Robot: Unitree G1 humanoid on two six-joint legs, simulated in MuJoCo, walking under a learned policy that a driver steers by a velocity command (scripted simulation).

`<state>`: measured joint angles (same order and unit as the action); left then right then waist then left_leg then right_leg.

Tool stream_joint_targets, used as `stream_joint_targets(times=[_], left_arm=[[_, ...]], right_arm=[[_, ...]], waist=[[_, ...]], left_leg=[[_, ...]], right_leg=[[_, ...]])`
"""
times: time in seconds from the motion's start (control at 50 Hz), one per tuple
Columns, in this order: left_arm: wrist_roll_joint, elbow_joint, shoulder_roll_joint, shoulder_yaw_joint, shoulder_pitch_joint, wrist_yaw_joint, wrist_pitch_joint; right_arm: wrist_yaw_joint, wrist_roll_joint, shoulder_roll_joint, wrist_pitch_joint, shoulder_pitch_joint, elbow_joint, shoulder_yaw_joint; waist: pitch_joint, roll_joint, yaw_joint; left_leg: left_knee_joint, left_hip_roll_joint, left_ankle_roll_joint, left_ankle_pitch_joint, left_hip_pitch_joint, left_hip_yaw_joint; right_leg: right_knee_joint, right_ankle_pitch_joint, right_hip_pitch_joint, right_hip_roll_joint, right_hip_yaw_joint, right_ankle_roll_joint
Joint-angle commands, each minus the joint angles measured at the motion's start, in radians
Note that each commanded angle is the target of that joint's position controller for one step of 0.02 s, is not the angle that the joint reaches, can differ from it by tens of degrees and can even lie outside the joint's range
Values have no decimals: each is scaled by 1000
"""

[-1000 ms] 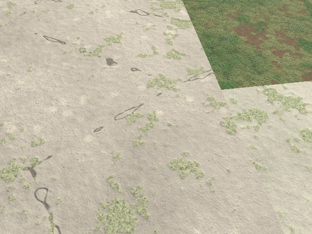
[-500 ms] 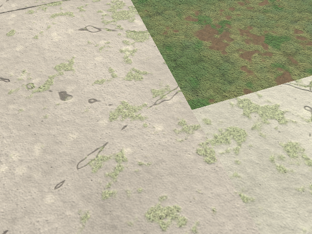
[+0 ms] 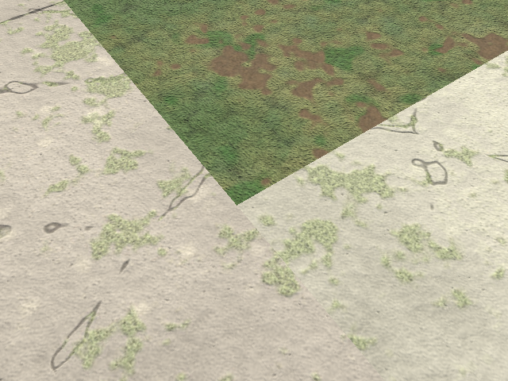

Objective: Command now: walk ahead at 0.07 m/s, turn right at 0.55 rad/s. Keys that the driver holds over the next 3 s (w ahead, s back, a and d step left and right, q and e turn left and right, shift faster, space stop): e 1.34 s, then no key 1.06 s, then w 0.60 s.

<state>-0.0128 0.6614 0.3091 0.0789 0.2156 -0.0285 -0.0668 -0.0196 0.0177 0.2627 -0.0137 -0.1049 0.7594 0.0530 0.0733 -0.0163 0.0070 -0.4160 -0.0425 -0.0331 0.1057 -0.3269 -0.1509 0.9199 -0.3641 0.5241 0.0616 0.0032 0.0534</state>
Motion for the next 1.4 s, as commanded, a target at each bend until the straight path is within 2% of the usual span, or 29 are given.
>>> stream_joint_targets(times=[0.02,0.08,0.12,0.14,0.16,0.18,0.22,0.24,0.28,0.38,0.48,0.56,0.58,0.6,0.62,0.64,0.68,0.76,0.82,0.92,0.96,0.98,1.0,1.02,1.04,1.08,1.1,1.24,1.4], left_arm=[[2,-64,75,21,45,14,1],[4,-70,80,29,43,28,-2],[13,-49,100,44,94,25,2],[16,-54,185,67,119,11,6],[22,-94,277,78,88,0,12],[47,-91,250,72,107,7,37],[28,-96,197,57,0,7,66],[11,-104,163,44,-39,2,66],[13,-114,140,31,-50,-7,60],[8,-116,164,42,-15,-18,47],[6,-130,176,48,-37,-3,32],[-17,-144,161,44,-91,-4,22],[-10,-147,122,34,-62,-6,22],[-9,-166,84,26,-20,-5,28],[9,-154,172,52,-17,-5,38],[1,-129,218,72,0,-1,38],[-2,-97,178,70,19,-3,19],[-16,-136,101,41,-66,7,14],[-6,-159,80,26,-97,17,16],[-8,-159,100,33,-57,37,8],[-7,-138,99,42,7,42,4],[-4,-124,127,56,48,33,5],[-5,-132,234,84,87,18,10],[26,-160,299,86,66,20,30],[40,-156,236,71,80,31,54],[17,-140,186,53,-9,24,71],[1,-143,165,43,-48,18,68],[8,-140,169,37,-46,-5,55],[7,-141,168,36,-78,9,36]], right_arm=[[-5,-11,185,0,65,-65,51],[-1,-29,200,14,68,-44,56],[1,-38,164,26,33,-16,50],[7,-22,112,31,-2,-8,39],[5,8,104,27,45,-64,32],[-3,3,137,21,122,-80,45],[-11,-20,148,24,78,-50,58],[-17,-10,159,26,65,-36,63],[-14,-6,148,22,48,-33,64],[-3,-19,105,14,86,-52,43],[16,-29,125,4,66,-56,46],[29,-23,138,-12,-34,-37,57],[24,-10,194,-10,-70,-35,72],[17,7,285,1,-45,-37,89],[16,23,233,-4,-36,-58,78],[9,18,184,-7,15,-79,61],[-4,-10,138,-2,75,-93,50],[-23,-5,157,18,-2,-82,52],[-20,-7,197,28,-21,-80,66],[1,-33,237,30,-9,-78,79],[3,-53,227,27,7,-72,77],[7,-50,188,22,-46,-49,67],[13,-8,125,20,-63,-62,48],[4,11,113,16,18,-128,39],[-3,-4,162,16,73,-130,54],[-12,-18,170,21,45,-106,64],[-17,-10,181,24,33,-100,68],[-9,-15,131,21,35,-104,52],[17,-27,136,-3,11,-112,50]], waist=[[-180,150,-13],[-162,142,-28],[-153,90,-46],[-122,-127,-30],[-82,-328,-17],[-139,-222,-78],[-132,-120,-13],[-137,-111,-3],[-171,-111,11],[-178,-122,-21],[-168,-149,-30],[-181,-133,28],[-206,-34,17],[-163,266,-43],[-158,263,-13],[-141,181,-33],[-104,147,-45],[-99,175,19],[-134,192,42],[-139,211,25],[-144,185,-22],[-157,112,-31],[-166,-153,-21],[-178,-306,-34],[-215,-175,-87],[-155,-99,-26],[-141,-109,-11],[-156,-124,-15],[-171,-146,-28]], left_leg=[[169,-288,-201,-70,86,160],[118,-295,-156,-6,111,133],[-8,-239,-67,96,56,73],[-251,-132,30,240,-80,-32],[-504,28,114,537,-349,-17],[-678,36,101,553,-360,150],[-714,6,75,372,-370,203],[-706,3,79,323,-362,206],[-727,27,94,261,-298,199],[-457,51,115,229,-243,215],[-285,80,102,272,-110,222],[42,67,57,57,92,210],[76,-76,4,-20,219,318],[102,-279,-141,-225,278,557],[119,-393,-267,-282,222,662],[108,-352,-251,-265,191,568],[89,-235,-168,-182,191,401],[102,-209,-185,-228,269,281],[94,-241,-193,-254,301,242],[59,-273,-167,-258,247,186],[-27,-255,-109,-198,201,138],[-132,-217,-43,-95,117,82],[-413,-109,56,241,-121,-13],[-647,27,109,577,-343,68],[-774,11,103,566,-348,187],[-759,-18,83,397,-343,218],[-732,-18,89,339,-334,221],[-514,42,124,231,-241,224],[-259,68,95,270,-66,226]], right_leg=[[-81,43,-146,16,-16,-23],[-241,69,-210,-2,-52,-62],[-409,175,-332,-40,-47,-116],[-561,380,-408,108,192,-188],[-598,542,-445,304,508,-365],[-620,490,-391,309,517,-419],[-601,396,-383,206,365,-306],[-590,420,-380,185,332,-274],[-573,520,-361,151,298,-272],[-541,477,-416,127,333,-277],[-520,453,-359,118,444,-288],[-444,398,-310,45,473,-214],[-335,205,-203,-18,406,-159],[-149,-169,23,-195,195,-89],[102,-294,72,-160,167,-36],[224,-226,68,-126,173,-20],[302,-111,98,-109,147,13],[185,-33,129,-72,60,49],[22,-47,49,-31,24,49],[-224,2,-133,-36,-50,0],[-426,146,-265,-64,-79,-53],[-515,259,-396,-70,-41,-90],[-564,584,-570,132,255,-170],[-553,743,-546,336,539,-387],[-577,660,-516,313,503,-416],[-575,492,-455,193,355,-302],[-575,486,-432,170,332,-276],[-568,406,-404,111,356,-279],[-502,416,-359,102,487,-277]])
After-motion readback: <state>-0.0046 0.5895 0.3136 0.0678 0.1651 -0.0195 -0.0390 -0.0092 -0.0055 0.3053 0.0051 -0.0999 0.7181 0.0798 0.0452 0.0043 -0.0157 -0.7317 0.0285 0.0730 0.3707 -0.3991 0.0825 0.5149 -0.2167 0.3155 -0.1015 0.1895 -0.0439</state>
